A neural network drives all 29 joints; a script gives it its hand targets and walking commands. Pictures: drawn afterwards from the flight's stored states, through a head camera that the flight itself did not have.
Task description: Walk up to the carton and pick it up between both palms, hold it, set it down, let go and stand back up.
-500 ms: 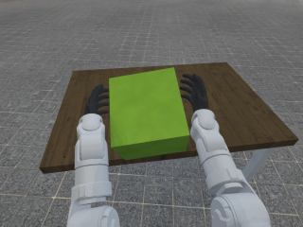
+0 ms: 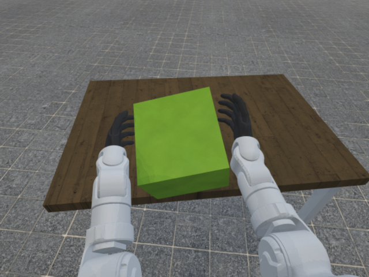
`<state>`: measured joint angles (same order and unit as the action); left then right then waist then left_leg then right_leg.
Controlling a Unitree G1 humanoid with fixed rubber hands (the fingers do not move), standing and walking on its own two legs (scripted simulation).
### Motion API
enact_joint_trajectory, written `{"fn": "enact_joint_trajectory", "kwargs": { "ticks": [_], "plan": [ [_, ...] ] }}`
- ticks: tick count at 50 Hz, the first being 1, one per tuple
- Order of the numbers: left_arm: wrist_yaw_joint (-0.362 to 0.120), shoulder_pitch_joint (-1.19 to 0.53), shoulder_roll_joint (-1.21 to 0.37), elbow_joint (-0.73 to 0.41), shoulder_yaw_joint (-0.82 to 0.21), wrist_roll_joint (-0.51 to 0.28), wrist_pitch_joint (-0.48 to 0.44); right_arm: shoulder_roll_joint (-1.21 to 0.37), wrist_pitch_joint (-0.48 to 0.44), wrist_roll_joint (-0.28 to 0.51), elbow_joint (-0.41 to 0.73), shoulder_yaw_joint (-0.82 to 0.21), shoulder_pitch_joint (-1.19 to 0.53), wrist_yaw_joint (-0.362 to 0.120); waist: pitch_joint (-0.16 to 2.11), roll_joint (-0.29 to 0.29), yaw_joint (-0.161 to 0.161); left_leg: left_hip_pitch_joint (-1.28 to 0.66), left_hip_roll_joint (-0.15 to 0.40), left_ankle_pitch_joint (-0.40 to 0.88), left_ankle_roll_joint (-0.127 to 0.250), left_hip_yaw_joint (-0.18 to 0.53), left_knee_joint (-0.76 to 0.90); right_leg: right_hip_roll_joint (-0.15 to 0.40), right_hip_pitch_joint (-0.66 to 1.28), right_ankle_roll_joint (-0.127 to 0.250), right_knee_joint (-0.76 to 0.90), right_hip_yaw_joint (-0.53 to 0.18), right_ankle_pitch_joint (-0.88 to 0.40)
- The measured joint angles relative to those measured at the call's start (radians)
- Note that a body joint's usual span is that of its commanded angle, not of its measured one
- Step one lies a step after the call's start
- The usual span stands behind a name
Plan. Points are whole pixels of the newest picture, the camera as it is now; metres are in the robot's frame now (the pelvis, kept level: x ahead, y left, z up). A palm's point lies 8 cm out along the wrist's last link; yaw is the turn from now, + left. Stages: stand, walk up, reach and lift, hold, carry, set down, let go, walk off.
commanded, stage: set down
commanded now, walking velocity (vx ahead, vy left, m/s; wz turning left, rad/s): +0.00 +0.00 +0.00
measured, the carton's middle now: (182, 145) +0.39 +0.03 +0.08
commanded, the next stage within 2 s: none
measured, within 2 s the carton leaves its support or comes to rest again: neither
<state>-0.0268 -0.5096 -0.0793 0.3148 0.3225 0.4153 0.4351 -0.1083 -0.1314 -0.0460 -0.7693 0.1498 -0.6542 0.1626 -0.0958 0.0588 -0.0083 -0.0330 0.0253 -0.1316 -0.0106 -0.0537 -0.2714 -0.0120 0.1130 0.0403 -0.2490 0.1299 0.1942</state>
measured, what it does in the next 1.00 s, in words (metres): stands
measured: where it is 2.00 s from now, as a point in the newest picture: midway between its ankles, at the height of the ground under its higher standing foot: outside the picture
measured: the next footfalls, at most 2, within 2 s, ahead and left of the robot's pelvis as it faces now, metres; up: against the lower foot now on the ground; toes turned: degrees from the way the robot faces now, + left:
none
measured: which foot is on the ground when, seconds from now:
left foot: down 0.00-1.00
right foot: down 0.00-1.00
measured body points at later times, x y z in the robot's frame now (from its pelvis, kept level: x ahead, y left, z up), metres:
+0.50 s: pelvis +0.00 +0.01 +0.00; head -0.03 +0.03 +0.45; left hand +0.38 +0.17 +0.10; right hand +0.40 -0.10 +0.14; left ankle +0.02 +0.12 -0.75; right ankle -0.02 -0.08 -0.75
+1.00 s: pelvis +0.01 +0.01 +0.00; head +0.01 +0.03 +0.45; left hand +0.41 +0.18 +0.10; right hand +0.42 -0.09 +0.12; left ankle +0.02 +0.12 -0.75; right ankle -0.02 -0.08 -0.75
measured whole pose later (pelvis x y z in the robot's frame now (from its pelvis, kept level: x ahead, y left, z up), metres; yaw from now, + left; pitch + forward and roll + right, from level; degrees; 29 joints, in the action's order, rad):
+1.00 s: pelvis +0.01 +0.01 +0.00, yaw -2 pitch -1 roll +0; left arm 0.03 -0.72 -0.09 0.71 0.49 0.42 0.19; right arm -0.13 -0.13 -0.30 -0.97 0.51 -0.80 0.09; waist -0.01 0.05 0.07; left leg 0.14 0.04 -0.14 0.00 -0.10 -0.29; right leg -0.02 -0.07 0.04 -0.27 0.10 0.18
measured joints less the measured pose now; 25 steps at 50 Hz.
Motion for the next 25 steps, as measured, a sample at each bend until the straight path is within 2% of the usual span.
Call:
{"fn": "enact_joint_trajectory", "kwargs": {
  "ticks": [3,10,19,25],
  "plan": [
    [0.006,0.010,0.000,0.011,-0.003,-0.013,-0.014,-0.006,-0.008,-0.006,0.004,0.004,0.015,0.001,-0.006,-0.006,0.001,0.013,-0.001,-0.002,0.001,0.002,-0.006,0.002,-0.010,-0.001,-0.003,0.003,0.001],
    [0.058,-0.008,0.001,0.079,-0.027,-0.051,-0.069,-0.006,-0.041,-0.023,-0.001,0.043,0.022,-0.006,0.019,-0.025,0.009,0.057,0.000,-0.004,0.004,0.000,-0.022,0.002,-0.049,-0.004,-0.004,0.001,-0.006],
    [0.032,-0.097,-0.006,0.219,0.047,-0.010,-0.106,0.010,-0.026,-0.073,-0.115,0.127,-0.065,-0.024,0.035,-0.003,0.028,0.051,0.004,0.010,0.006,-0.024,0.003,-0.001,-0.064,-0.003,-0.005,-0.021,-0.015],
    [0.061,-0.104,-0.015,0.258,0.070,-0.003,-0.145,-0.003,-0.054,-0.101,-0.184,0.192,-0.101,-0.045,0.042,-0.002,0.048,0.068,0.008,0.012,0.005,-0.036,0.002,-0.004,-0.084,-0.002,-0.006,-0.031,-0.021]
  ]
}}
